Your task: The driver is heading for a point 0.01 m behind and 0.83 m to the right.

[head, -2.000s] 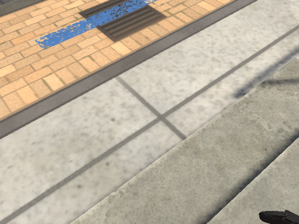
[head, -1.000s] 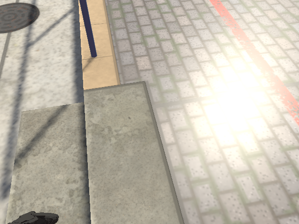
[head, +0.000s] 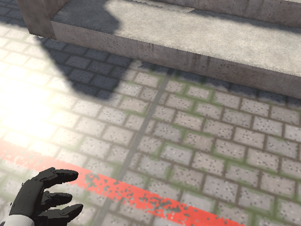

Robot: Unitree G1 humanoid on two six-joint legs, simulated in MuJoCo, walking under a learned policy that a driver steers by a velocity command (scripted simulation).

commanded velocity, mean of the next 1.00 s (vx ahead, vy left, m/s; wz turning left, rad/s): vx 1.00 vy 0.00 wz -0.82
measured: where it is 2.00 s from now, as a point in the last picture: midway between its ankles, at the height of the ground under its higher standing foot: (285, 50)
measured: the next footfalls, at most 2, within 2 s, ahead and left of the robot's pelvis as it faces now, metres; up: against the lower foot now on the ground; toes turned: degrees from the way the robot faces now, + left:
right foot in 0.12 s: +0.30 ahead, -0.04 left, +0.00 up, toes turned -9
left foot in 0.50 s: +0.75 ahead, +0.00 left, +0.00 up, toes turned -32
